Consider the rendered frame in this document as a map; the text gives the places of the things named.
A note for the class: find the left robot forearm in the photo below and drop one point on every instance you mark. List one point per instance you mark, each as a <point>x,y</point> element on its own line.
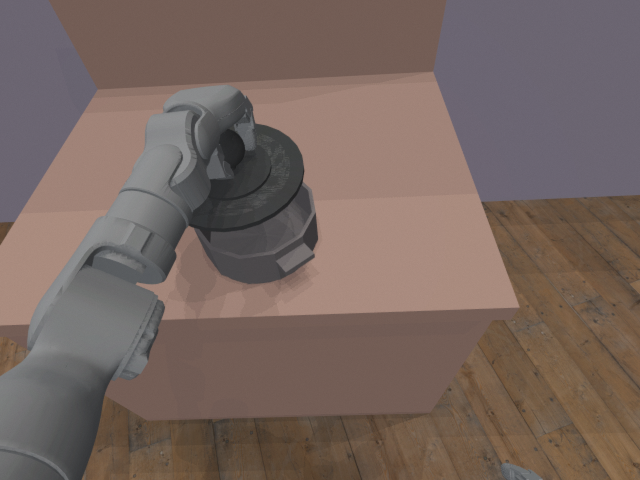
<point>137,238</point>

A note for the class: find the knob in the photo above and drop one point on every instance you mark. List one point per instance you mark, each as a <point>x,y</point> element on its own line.
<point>232,146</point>

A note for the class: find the table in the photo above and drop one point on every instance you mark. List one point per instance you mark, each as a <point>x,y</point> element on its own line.
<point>407,275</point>

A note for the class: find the left robot hand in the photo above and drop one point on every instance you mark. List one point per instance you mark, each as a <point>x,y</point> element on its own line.
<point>230,107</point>

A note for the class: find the pot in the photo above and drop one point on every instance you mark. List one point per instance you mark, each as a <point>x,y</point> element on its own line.
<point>269,251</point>

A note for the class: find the lid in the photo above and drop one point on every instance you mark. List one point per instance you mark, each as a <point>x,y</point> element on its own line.
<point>265,182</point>

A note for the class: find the robot left upper arm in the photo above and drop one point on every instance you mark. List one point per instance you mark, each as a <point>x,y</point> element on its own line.
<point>102,328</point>

